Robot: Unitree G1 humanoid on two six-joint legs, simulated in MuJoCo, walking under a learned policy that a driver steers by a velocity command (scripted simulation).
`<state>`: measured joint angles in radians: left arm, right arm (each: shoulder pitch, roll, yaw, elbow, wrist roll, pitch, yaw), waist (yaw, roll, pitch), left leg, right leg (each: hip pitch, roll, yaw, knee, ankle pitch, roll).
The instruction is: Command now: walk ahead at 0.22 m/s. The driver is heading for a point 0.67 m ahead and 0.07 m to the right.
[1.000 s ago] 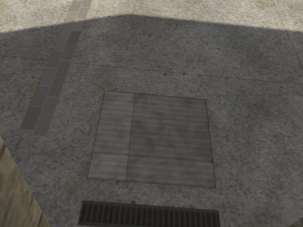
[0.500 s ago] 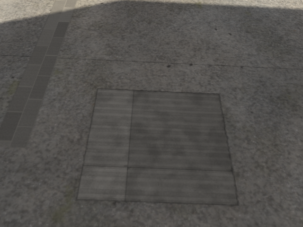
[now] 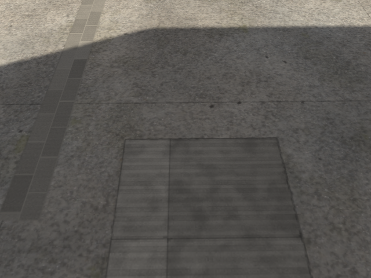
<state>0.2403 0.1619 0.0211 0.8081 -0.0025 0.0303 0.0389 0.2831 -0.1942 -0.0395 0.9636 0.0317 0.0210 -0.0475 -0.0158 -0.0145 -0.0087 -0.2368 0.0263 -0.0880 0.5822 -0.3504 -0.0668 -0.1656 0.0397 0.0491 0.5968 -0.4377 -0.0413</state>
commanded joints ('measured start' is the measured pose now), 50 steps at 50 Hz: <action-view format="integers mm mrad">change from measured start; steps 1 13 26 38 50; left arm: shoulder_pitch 107 -172 269 116 305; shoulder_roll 149 65 201 136 101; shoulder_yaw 53 18 98 34 17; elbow -19 -199 84 150 172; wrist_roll -13 -66 -9 6 -44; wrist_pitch -7 -111 -80 -139 -148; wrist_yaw -13 -19 -93 -7 -40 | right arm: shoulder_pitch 69 270 21 -335 125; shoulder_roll -77 -158 -77 -49 -186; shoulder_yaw -29 -78 -56 19 -37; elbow -8 12 -58 -335 -157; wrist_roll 10 -30 6 -16 -78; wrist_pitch -14 -141 -114 -91 -145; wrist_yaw -4 42 3 34 108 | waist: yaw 22 -84 211 -9 -139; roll -78 27 -22 -74 184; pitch -43 109 10 136 -518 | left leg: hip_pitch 39 148 -142 -680 770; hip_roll -105 299 1 173 377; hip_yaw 137 -589 105 -15 -512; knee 119 -2 1098 635 -71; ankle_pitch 5 -377 210 324 1114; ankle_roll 71 375 109 63 445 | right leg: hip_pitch -53 -994 163 -265 -427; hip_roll -75 -134 -147 -275 67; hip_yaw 90 96 -188 275 275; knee -118 658 -386 -353 929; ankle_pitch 92 -48 930 139 -141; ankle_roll -79 -30 -17 -188 44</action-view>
